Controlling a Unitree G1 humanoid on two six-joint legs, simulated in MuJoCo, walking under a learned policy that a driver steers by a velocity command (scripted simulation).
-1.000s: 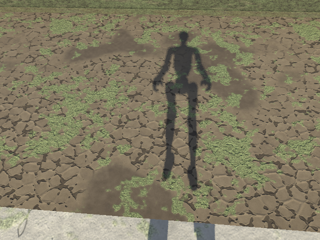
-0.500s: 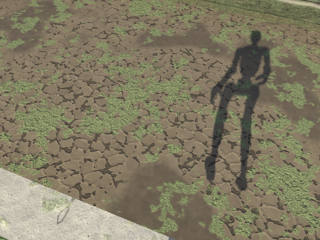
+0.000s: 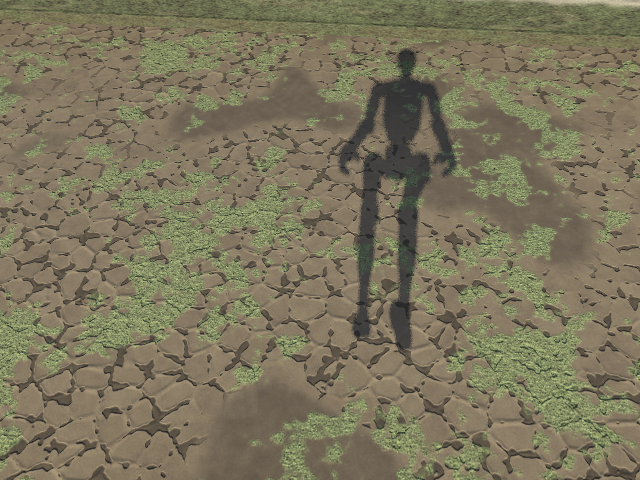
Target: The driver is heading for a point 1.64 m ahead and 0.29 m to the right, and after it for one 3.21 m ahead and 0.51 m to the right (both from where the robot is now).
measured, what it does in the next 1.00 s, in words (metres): steps on the spot, turning right: left foot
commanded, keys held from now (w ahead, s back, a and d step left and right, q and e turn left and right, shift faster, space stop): w+e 0.38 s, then w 0.62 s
